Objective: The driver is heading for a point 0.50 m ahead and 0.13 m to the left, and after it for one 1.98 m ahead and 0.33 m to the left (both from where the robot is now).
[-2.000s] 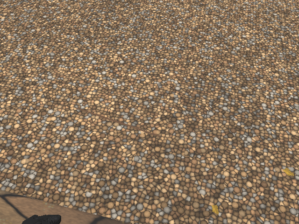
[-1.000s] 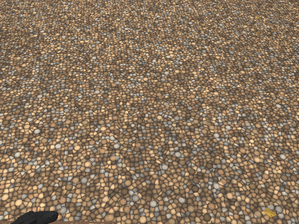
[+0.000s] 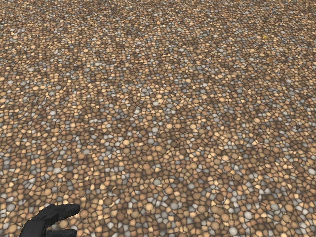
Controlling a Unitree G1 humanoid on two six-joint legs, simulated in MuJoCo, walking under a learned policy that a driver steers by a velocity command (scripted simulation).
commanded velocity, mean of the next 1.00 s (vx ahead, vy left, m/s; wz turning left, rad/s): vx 0.50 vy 0.00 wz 0.45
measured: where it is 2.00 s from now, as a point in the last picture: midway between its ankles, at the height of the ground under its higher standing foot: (92, 129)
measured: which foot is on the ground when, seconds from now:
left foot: down 0.00-0.04, up 0.06-0.50, down 0.52-1.00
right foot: up 0.00-0.00, down 0.02-0.54, up 0.56-1.00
